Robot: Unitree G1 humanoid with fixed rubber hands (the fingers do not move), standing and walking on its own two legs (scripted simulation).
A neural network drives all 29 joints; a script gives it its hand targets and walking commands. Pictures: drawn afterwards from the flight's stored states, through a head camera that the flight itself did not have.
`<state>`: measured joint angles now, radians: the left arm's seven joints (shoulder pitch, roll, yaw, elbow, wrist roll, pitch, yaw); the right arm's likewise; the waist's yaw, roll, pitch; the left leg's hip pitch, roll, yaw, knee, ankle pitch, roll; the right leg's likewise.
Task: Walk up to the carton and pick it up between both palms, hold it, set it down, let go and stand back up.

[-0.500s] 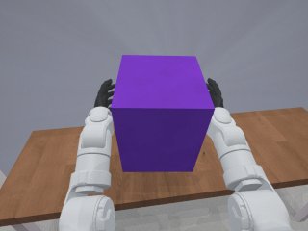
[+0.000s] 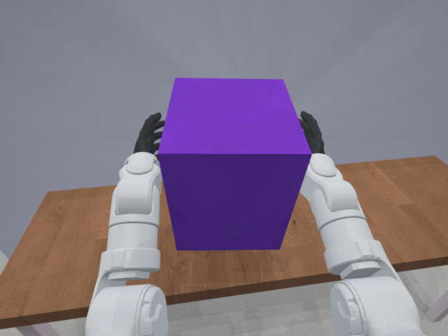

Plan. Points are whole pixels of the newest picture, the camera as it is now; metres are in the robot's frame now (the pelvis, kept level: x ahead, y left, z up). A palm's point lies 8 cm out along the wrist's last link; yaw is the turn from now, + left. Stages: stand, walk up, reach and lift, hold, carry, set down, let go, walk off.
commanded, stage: hold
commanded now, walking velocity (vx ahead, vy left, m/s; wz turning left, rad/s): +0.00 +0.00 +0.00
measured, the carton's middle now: (229, 166) +0.38 +0.01 +0.17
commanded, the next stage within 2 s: none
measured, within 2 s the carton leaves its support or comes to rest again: neither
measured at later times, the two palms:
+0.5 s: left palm (148, 156) +0.36 +0.15 +0.21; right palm (313, 157) +0.37 -0.14 +0.20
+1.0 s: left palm (148, 156) +0.36 +0.15 +0.21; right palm (313, 157) +0.37 -0.14 +0.20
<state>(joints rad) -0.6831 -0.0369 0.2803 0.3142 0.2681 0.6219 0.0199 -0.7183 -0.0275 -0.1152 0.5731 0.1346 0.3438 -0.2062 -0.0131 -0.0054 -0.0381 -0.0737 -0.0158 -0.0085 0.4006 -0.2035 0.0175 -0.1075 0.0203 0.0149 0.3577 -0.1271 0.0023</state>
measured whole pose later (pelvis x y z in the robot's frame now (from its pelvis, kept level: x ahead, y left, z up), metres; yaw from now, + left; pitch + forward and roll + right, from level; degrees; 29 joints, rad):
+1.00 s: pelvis +0.00 +0.00 +0.00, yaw +0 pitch -7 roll +0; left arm -0.68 -0.04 0.28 0.28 0.30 0.68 -0.01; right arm -0.71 -0.02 -0.12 0.54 0.13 0.39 -0.21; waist -0.03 -0.01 -0.03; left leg -0.07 -0.02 -0.01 0.40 -0.20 0.02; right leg -0.10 0.02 0.01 0.36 -0.13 0.00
